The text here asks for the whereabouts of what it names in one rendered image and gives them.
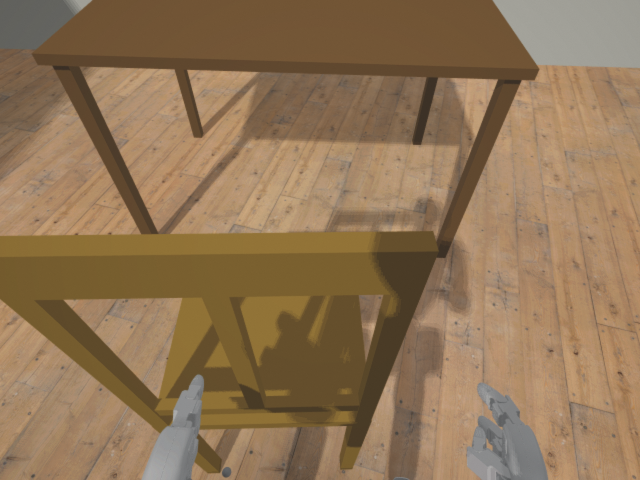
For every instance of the left robot hand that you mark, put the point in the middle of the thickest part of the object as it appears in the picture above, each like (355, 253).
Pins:
(176, 448)

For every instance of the chair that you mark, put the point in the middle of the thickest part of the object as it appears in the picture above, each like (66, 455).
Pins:
(271, 321)

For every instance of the table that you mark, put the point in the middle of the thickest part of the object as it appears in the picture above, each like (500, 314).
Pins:
(410, 38)

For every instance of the right robot hand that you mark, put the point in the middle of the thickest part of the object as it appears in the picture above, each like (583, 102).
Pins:
(516, 454)

